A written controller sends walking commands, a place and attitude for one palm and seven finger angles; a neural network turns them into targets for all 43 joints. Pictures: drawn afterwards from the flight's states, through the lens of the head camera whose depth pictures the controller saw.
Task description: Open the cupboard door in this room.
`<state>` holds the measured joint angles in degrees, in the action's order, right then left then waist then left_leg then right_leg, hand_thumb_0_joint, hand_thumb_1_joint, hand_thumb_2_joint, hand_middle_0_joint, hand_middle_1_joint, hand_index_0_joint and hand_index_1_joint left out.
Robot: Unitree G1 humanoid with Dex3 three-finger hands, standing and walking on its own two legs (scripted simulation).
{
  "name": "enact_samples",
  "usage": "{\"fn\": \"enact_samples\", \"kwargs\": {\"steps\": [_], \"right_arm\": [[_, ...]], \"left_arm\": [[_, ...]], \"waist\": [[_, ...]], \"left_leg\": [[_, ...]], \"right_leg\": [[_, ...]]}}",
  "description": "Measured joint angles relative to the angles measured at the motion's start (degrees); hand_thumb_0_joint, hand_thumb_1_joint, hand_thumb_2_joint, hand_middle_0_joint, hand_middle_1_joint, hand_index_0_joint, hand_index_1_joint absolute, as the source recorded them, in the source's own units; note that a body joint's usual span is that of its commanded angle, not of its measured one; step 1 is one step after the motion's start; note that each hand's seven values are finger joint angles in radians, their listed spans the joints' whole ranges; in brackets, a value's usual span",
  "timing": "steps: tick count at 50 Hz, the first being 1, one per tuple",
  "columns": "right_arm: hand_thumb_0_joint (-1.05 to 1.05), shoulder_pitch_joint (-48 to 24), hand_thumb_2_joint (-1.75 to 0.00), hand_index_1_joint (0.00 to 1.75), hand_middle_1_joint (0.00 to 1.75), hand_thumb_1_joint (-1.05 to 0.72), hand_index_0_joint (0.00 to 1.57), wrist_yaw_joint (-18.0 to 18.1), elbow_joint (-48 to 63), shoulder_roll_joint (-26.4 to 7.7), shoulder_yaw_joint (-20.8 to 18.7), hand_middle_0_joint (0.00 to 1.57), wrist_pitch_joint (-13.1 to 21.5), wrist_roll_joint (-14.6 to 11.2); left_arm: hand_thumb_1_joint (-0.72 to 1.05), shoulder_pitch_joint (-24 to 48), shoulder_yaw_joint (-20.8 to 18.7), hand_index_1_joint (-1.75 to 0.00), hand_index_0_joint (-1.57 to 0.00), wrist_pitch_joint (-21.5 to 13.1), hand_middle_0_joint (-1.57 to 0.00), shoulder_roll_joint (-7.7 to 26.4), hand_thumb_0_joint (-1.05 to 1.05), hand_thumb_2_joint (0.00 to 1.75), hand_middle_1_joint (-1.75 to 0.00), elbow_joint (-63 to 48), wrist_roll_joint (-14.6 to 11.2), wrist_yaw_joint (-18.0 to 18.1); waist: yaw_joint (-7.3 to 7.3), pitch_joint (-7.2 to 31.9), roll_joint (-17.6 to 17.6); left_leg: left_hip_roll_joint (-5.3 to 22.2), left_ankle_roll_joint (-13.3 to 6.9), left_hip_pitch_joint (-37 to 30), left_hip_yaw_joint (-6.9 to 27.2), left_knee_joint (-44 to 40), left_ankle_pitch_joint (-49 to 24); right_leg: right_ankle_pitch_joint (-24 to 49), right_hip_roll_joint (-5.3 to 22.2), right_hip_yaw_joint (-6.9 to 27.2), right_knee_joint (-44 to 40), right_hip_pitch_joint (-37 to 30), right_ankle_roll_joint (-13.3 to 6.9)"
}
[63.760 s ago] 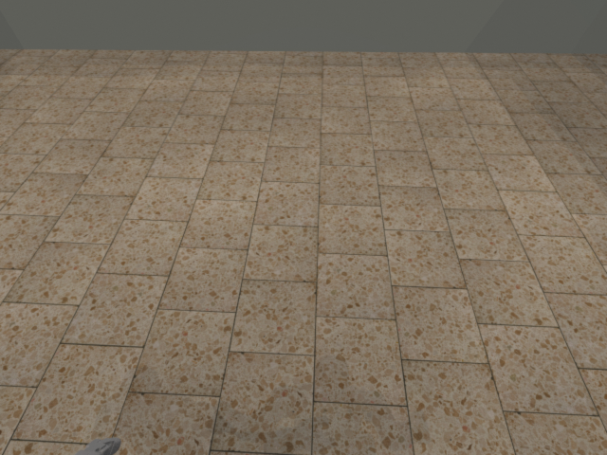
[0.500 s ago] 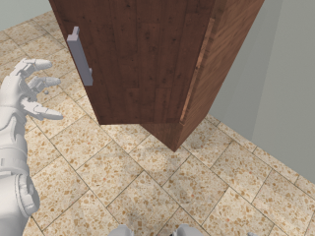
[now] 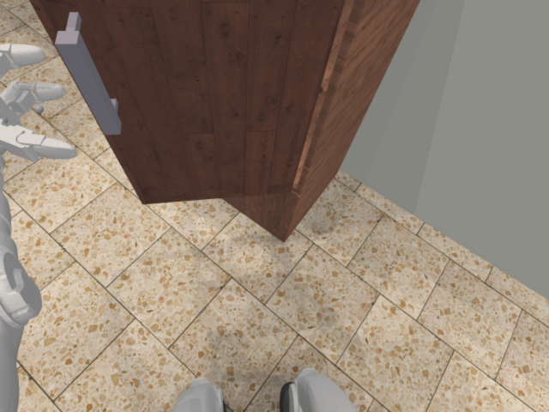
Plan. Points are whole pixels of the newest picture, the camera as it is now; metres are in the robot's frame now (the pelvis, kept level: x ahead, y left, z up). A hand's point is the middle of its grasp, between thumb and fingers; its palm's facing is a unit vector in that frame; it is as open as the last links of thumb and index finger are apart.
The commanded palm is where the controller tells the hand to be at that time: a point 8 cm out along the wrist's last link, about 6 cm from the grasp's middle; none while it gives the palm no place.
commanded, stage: move the hooked fingers beside the handle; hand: left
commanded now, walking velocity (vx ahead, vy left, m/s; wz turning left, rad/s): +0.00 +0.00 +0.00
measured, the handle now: (95, 79) +0.57 +0.21 +0.09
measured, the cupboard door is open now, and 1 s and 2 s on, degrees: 44 44 44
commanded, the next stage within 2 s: slide the fingers in behind the handle in 0.88 s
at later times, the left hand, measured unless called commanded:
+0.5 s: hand (34, 108) +0.51 +0.27 +0.10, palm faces +0.05 -1.00 -0.01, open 14.0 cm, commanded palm +0.49 +0.31 +0.09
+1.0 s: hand (42, 108) +0.51 +0.27 +0.10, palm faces +0.05 -1.00 -0.01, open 14.0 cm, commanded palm +0.49 +0.31 +0.09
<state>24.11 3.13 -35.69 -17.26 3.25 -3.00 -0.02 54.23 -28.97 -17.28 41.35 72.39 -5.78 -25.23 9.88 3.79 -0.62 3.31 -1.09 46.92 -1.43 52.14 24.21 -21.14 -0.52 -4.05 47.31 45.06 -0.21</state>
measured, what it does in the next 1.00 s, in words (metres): stands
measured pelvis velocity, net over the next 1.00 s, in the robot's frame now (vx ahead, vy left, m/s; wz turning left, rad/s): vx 0.00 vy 0.00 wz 0.00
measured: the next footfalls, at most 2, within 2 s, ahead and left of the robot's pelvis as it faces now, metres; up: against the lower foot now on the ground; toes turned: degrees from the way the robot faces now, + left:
none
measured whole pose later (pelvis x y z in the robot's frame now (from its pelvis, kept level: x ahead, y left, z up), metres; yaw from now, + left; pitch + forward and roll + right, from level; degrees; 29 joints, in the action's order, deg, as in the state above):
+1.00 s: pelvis +0.00 +0.00 +0.00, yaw +0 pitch +20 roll -3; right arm 23.2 2.5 -33.9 -16.6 3.8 -5.3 0.1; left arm 54.4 -29.1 -17.7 41.7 72.2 -5.1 -24.1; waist 10.3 4.2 -1.0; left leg 3.8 -0.9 48.8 -0.9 53.9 25.1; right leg -21.7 -1.1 -4.4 48.3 46.5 -0.3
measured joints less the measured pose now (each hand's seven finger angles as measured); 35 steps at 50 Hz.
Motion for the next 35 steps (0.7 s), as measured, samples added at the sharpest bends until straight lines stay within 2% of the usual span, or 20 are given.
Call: {"fn": "enact_samples", "kwargs": {"steps": [7,12,19,29,35], "right_arm": [[0.00,0.7,-0.90,0.30,0.30,-0.90,0.20,-0.3,0.5,0.0,0.2,0.20,-1.0,0.5],[0.00,1.7,-0.90,0.30,0.30,-0.90,0.20,-0.8,1.6,0.1,0.1,0.20,-2.1,0.5],[0.00,2.2,-0.90,0.30,0.30,-0.90,0.20,-1.3,2.2,0.6,-0.2,0.20,-3.0,0.3],[0.00,-0.3,-0.90,0.30,0.30,-0.90,0.20,-1.1,1.5,0.5,-0.5,0.20,-3.1,0.1],[0.00,-2.2,-0.90,0.30,0.30,-0.90,0.20,-1.0,2.1,0.4,-0.3,0.20,-2.8,0.1]], "left_arm": [[-0.50,3.2,-0.5,-1.19,-0.29,0.5,-0.30,2.0,-0.02,0.30,-1.20,1.3,1.3,0.8],[-0.50,1.4,-2.2,-1.20,-0.30,0.7,-0.30,2.4,-0.02,0.30,-1.20,0.2,1.4,0.3],[-0.50,-3.0,-3.6,-1.20,-0.30,0.1,-0.30,1.4,-0.02,0.30,-1.20,-2.9,0.5,0.0],[-0.50,-3.3,-0.1,-1.20,-0.29,-0.3,-0.30,-1.2,-0.02,0.30,-1.20,-3.7,-1.2,-0.5],[-0.50,-2.2,0.2,-1.20,-0.30,-0.2,-0.30,-1.8,-0.02,0.30,-1.20,-2.3,-0.6,0.4]], "waist": [[1.32,0.0,-0.2],[1.53,0.4,-0.4],[0.66,0.6,-0.4],[-0.83,1.0,-0.2],[-0.65,1.1,-0.1]], "left_leg": [[0.4,0.1,1.9,0.0,0.6,0.3],[0.8,0.1,1.8,-0.6,0.3,0.6],[1.1,0.1,0.6,-0.8,-0.2,0.9],[0.5,0.2,-0.5,0.4,0.0,1.1],[0.3,0.1,-0.2,0.5,0.6,1.2]], "right_leg": [[0.0,-0.4,0.0,0.2,1.8,0.0],[0.1,-0.8,0.6,-0.1,2.0,0.0],[-0.1,-1.1,0.9,-0.9,0.8,-0.1],[-0.6,-0.6,-0.3,-1.0,-0.9,0.0],[-0.8,-0.4,-0.4,-0.3,-0.6,0.0]]}}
